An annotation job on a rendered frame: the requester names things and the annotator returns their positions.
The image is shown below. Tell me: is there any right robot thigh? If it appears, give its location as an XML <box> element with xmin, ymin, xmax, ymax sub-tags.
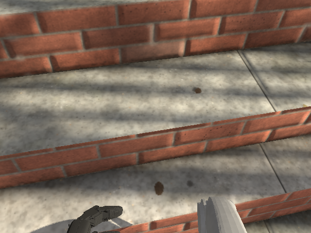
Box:
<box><xmin>197</xmin><ymin>196</ymin><xmax>247</xmax><ymax>233</ymax></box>

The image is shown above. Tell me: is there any left robot hand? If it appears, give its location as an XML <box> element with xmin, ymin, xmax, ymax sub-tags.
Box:
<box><xmin>67</xmin><ymin>205</ymin><xmax>123</xmax><ymax>233</ymax></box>

